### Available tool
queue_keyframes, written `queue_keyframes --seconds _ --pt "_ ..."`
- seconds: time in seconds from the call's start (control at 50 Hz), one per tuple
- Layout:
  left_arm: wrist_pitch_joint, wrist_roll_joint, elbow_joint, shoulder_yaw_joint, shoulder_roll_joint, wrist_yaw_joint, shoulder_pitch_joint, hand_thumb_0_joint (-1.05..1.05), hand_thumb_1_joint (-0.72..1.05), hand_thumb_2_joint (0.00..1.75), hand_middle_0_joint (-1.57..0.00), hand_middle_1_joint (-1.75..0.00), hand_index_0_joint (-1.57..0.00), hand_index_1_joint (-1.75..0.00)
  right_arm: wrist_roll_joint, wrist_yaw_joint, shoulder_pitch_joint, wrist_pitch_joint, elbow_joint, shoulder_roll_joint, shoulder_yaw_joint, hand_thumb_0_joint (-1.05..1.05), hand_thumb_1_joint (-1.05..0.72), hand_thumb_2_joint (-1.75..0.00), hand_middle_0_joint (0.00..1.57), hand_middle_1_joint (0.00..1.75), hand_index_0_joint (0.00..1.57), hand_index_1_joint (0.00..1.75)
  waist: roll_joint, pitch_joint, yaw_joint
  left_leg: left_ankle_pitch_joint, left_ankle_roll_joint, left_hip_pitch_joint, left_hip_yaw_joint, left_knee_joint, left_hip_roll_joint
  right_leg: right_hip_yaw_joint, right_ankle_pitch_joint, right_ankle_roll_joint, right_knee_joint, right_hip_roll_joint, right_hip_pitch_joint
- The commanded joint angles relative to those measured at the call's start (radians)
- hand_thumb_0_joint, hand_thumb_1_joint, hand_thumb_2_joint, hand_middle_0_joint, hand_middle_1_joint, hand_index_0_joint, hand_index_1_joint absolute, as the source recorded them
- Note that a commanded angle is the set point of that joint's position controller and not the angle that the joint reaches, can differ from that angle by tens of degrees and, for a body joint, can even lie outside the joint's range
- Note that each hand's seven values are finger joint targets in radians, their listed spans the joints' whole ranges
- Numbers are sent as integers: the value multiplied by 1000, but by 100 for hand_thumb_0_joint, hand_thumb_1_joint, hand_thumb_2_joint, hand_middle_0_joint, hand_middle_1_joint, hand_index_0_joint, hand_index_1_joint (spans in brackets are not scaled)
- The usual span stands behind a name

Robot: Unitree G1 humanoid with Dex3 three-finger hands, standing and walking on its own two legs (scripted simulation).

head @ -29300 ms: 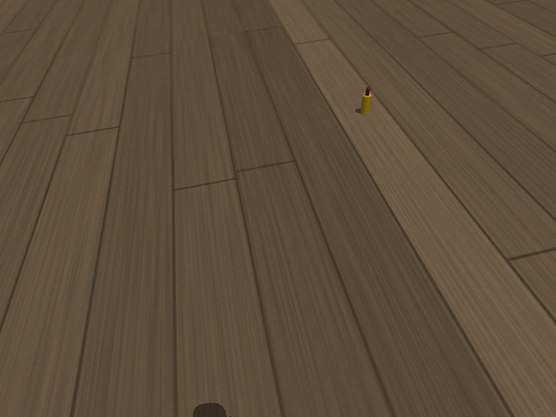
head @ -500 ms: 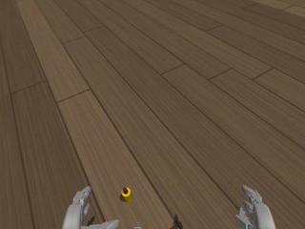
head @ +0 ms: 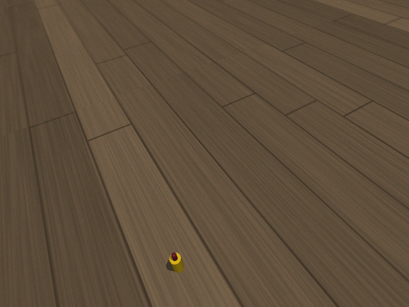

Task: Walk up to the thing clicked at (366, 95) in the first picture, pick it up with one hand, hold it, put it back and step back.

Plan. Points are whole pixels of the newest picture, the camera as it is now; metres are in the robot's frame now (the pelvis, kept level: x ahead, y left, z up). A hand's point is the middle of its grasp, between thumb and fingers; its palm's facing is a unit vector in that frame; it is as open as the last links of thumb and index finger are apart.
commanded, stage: stand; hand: left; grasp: from the side
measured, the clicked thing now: (176, 261) +0.42 +0.21 -0.68
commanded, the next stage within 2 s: step back in 1.72 s
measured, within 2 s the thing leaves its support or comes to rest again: neither
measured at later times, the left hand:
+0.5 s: hand out of the picture +0.03 +0.25 -0.14, palm faces -0.02 -0.94 -0.35, open 7.3 cm
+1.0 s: hand out of the picture +0.07 +0.24 -0.14, palm faces -0.03 -0.94 -0.33, open 7.3 cm
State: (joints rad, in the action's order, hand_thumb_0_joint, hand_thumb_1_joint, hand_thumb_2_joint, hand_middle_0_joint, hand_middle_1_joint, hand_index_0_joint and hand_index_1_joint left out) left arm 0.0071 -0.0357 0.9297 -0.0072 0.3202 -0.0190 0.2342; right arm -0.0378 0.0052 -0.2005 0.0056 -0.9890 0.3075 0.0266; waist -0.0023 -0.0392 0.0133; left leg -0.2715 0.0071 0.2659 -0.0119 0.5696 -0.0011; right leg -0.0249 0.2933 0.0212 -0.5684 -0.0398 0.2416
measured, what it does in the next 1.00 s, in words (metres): stands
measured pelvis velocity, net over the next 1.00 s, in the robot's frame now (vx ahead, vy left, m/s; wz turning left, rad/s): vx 0.00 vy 0.00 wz -0.01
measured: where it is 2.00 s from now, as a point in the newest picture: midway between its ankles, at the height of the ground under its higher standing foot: outside the picture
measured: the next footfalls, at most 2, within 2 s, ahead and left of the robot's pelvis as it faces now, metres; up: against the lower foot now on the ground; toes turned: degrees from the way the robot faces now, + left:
none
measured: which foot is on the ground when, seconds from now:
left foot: down 0.00-1.00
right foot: down 0.00-1.00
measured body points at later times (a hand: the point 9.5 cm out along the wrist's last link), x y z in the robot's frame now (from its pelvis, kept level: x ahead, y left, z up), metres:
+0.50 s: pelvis -0.01 +0.00 +0.01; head -0.02 +0.00 +0.46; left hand +0.04 +0.30 -0.12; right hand +0.05 -0.29 -0.13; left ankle +0.02 +0.12 -0.73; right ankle +0.01 -0.13 -0.73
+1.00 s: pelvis +0.00 +0.00 +0.02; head +0.01 -0.01 +0.47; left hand +0.07 +0.29 -0.12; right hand +0.07 -0.30 -0.13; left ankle +0.02 +0.12 -0.73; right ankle +0.01 -0.13 -0.73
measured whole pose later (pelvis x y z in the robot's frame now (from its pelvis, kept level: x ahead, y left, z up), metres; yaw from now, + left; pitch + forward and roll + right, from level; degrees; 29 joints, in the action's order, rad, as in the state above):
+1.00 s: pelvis +0.00 +0.00 +0.02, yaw +0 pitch -2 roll +0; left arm 0.02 -0.02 1.17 0.00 0.32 0.00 0.12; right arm -0.01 0.00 -0.12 0.01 -1.15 0.33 0.00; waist -0.02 -0.05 0.00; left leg -0.16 0.00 0.14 -0.01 0.33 -0.01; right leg -0.03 0.18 0.02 -0.34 -0.03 0.12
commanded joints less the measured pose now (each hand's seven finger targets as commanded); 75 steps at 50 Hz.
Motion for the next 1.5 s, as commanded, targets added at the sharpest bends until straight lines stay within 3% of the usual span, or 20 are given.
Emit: queue_keyframes --seconds 0.0,0.06,0.2,0.4,0.5,0.56,0.64,0.72,0.8,0.96,1.2,1.32,1.42,1.48 --pt "30 10 -12 -43 181 -16 -60 0 90 90 -20 -30 -20 -30 3 14 58 27 32 185 36 0 -90 -90 20 30 20 30 -9 48 -2 124 29 -63 119 -180 -93 93 -132 -49 164 -72 -55" --pt "28 11 32 -39 188 -16 -68 0 90 90 -20 -30 -20 -30 7 16 64 26 1 188 32 0 -90 -90 20 30 20 30 1 48 -2 144 24 -95 117 -212 -97 92 -141 -45 192 -75 -73" --pt "25 10 108 -32 191 -10 -93 0 90 90 -20 -30 -20 -30 11 13 78 17 -52 201 30 0 -90 -90 20 30 20 30 -8 -14 -6 7 15 -64 125 -284 -98 90 -57 -33 251 -71 -80" --pt "23 12 164 -31 199 -6 -113 0 90 90 -20 -30 -20 -30 13 11 107 20 -86 206 25 0 -90 -90 20 30 20 30 -12 2 -1 5 10 -82 128 -318 -107 91 -69 -31 274 -80 -93" --pt "19 12 180 -32 210 -1 -114 0 90 90 -20 -30 -20 -30 14 8 99 14 -95 210 23 0 -90 -90 20 30 20 30 -10 -24 -2 -92 9 -39 136 -341 -107 89 4 -30 277 -70 -78" --pt "21 10 183 -30 206 0 -109 0 90 90 -20 -30 -20 -30 15 7 107 14 -96 216 22 0 -90 -90 20 30 20 30 -11 6 0 -65 15 -58 133 -323 -110 96 -17 -33 279 -78 -90" --pt "28 14 184 -29 212 -2 -130 0 90 90 -20 -30 -20 -30 19 6 101 18 -100 206 16 0 -90 -90 20 30 20 30 21 31 -12 61 15 -112 114 -289 -105 110 -66 -34 299 -93 -81" --pt "25 16 191 -27 206 -3 -127 0 90 90 -20 -30 -20 -30 19 7 113 18 -107 218 16 0 -90 -90 20 30 20 30 3 22 -10 63 17 -112 115 -294 -111 100 -87 -33 296 -90 -86" --pt "27 17 192 -30 212 -3 -136 0 90 90 -20 -30 -20 -30 20 8 99 20 -115 210 10 0 -90 -90 20 30 20 30 7 42 -12 133 15 -127 106 -293 -116 103 -163 -34 292 -97 -117" --pt "26 18 194 -32 205 -2 -144 0 90 90 -20 -30 -20 -30 21 10 111 21 -116 224 11 0 -90 -90 20 30 20 30 9 37 -13 155 12 -142 102 -294 -119 97 -181 -30 300 -95 -121" --pt "25 21 179 -36 207 1 -169 0 90 90 -20 -30 -20 -30 23 15 132 31 -111 235 12 0 -90 -90 20 30 20 30 -4 94 -8 326 10 -191 94 -284 -136 86 -312 -28 284 -102 -171" --pt "22 22 179 -36 210 2 -172 0 90 90 -20 -30 -20 -30 20 14 136 26 -114 234 12 0 -90 -90 20 30 20 30 -1 57 -7 242 6 -164 95 -306 -131 82 -235 -26 300 -97 -156" --pt "24 21 175 -37 216 3 -177 0 90 90 -20 -30 -20 -30 23 12 133 31 -115 233 13 0 -90 -90 20 30 20 30 3 73 -11 280 7 -177 92 -303 -134 89 -276 -30 297 -102 -167" --pt "22 21 176 -36 211 3 -174 0 90 90 -20 -30 -20 -30 24 12 133 28 -114 239 15 0 -90 -90 20 30 20 30 1 51 -13 216 9 -157 95 -316 -131 89 -224 -30 311 -100 -154"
